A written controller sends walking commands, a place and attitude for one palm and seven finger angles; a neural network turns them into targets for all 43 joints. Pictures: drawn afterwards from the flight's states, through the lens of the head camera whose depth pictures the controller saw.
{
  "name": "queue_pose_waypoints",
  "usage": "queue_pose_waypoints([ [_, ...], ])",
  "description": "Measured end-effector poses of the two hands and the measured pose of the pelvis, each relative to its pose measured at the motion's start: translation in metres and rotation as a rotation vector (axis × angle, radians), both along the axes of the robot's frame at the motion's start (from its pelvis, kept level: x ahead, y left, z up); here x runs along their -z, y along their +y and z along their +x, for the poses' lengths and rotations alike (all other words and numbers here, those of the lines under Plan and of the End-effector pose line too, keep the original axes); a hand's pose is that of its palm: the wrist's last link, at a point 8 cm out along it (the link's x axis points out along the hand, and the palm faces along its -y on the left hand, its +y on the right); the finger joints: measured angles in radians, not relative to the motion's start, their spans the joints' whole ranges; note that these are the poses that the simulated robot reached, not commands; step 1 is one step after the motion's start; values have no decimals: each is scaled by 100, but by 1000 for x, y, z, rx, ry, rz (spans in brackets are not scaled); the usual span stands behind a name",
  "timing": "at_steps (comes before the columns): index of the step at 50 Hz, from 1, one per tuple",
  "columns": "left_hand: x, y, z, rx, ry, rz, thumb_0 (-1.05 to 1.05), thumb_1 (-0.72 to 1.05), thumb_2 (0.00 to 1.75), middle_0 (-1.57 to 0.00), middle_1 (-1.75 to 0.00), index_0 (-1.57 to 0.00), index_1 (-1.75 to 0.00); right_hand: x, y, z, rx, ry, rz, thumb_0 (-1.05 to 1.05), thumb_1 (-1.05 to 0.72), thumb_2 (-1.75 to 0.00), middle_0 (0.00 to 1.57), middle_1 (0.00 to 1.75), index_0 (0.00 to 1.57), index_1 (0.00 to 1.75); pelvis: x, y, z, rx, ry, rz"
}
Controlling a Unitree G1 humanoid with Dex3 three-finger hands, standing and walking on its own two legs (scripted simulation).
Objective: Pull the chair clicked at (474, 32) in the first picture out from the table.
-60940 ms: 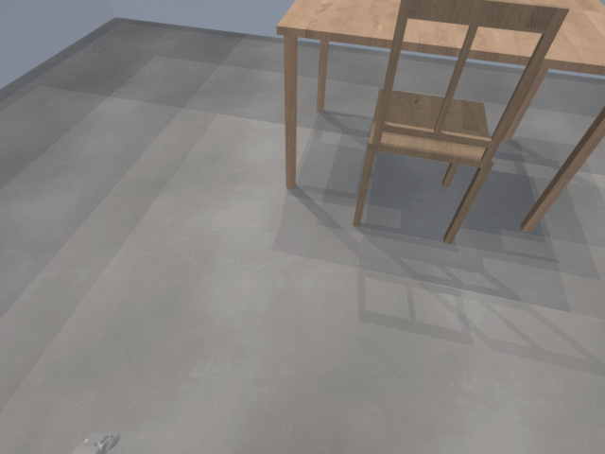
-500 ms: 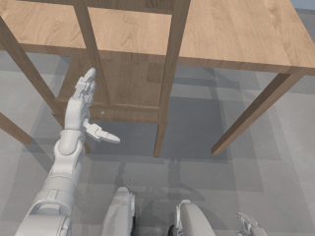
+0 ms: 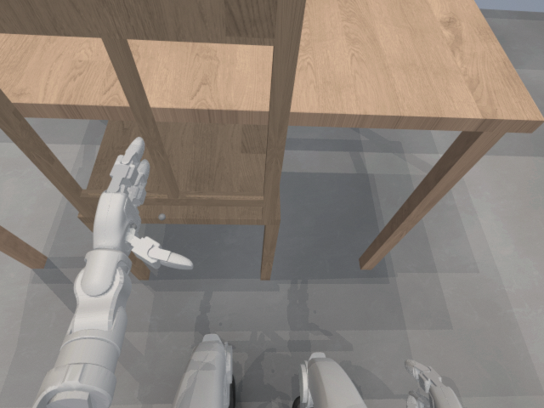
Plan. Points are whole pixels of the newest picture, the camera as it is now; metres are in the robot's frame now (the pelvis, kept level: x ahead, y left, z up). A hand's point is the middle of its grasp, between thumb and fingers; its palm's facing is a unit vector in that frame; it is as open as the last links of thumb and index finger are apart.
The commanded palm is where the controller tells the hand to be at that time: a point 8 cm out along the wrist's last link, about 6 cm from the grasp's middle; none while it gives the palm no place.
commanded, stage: aim the fingers beside a spindle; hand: left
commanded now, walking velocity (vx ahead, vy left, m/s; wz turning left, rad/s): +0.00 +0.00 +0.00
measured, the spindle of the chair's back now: (152, 137) +0.50 +0.20 +0.06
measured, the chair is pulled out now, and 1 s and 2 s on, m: -0.13 -0.13 -0.13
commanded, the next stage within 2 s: push the fingers through the gap in 1.32 s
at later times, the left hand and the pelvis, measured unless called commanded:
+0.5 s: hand (148, 250) +0.32 +0.18 +0.03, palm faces -0.01 -1.00 -0.05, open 16.9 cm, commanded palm +0.30 +0.23 +0.03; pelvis +0.03 -0.01 +0.01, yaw +1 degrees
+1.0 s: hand (142, 258) +0.31 +0.18 +0.03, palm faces -0.03 -1.00 -0.04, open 16.9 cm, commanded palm +0.30 +0.23 +0.03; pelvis +0.02 +0.00 +0.00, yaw +1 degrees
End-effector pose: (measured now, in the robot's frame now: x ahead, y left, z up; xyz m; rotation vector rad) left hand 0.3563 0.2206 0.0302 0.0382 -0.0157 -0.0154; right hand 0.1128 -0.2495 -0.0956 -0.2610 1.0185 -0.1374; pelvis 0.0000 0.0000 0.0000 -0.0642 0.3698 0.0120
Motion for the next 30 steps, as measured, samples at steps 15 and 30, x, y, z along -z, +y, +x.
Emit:
queue_pose_waypoints([
  [15,-1,3,-32,1,25,-1,-1,-50,30,-6,-8,-7,-8,-9,6,62,-50,-84,20,1,-91,-89,20,30,20,30,-5,-1,26,-4,12,8],
  [30,-4,11,-60,-9,38,8,-1,-50,30,-6,-8,-6,-8,-14,7,90,-83,-157,20,1,-91,-89,20,30,20,30,-4,-8,31,-15,8,6],
])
